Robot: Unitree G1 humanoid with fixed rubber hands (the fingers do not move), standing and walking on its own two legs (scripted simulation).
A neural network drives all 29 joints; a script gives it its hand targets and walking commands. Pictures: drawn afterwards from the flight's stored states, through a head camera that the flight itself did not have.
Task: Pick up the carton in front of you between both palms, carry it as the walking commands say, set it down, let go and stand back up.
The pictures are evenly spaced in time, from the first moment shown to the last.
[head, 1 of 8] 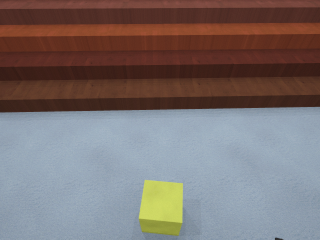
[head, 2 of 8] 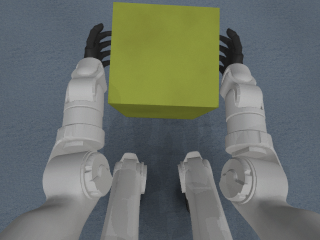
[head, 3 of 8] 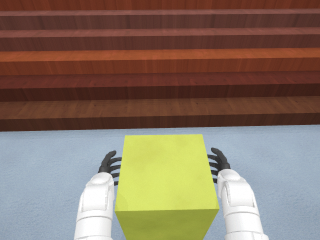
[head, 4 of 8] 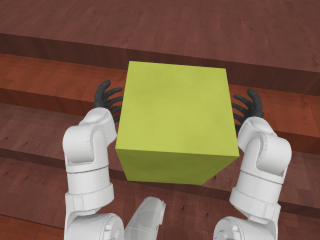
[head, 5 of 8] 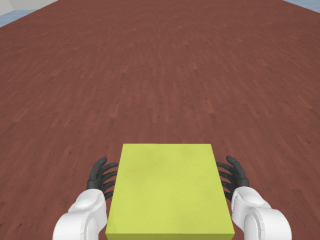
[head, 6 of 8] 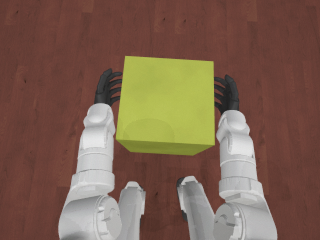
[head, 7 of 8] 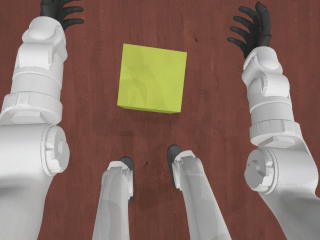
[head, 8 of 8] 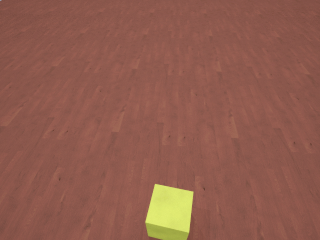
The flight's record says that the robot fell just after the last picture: no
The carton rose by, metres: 1.79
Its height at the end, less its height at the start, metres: +1.04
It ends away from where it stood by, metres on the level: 4.73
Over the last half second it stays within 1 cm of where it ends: yes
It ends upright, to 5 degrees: yes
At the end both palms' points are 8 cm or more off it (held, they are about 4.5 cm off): yes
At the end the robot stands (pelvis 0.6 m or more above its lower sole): yes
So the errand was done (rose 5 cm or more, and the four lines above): yes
